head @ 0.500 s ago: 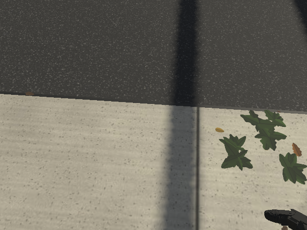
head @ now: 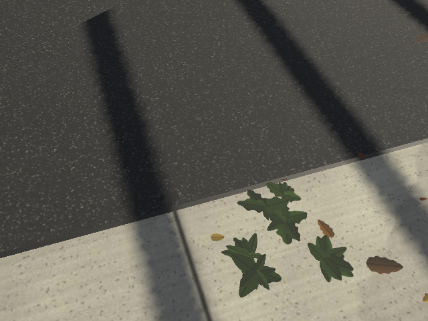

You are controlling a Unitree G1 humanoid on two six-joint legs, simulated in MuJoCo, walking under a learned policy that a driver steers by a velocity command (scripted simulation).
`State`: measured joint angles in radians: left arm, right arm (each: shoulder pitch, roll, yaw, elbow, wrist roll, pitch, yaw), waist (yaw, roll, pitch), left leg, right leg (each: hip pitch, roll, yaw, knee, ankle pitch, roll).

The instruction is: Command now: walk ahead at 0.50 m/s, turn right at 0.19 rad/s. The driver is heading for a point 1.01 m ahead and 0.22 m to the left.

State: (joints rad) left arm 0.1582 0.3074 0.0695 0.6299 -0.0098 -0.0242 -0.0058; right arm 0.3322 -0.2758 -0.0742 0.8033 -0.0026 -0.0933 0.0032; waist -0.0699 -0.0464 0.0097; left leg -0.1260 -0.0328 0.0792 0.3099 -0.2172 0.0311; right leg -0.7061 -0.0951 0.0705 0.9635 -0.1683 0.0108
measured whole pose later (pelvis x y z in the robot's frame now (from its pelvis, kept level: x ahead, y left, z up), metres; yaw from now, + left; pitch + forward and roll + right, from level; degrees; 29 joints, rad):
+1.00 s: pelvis +0.49 +0.10 +0.00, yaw +26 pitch +2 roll +0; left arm 0.10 0.29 0.06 0.72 0.00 -0.08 -0.01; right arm 0.31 -0.26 -0.05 0.74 0.00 -0.06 0.00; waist -0.05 -0.04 0.02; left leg -0.12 -0.10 -0.06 0.30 -0.20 0.09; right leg -0.70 -0.11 0.05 0.76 0.03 0.03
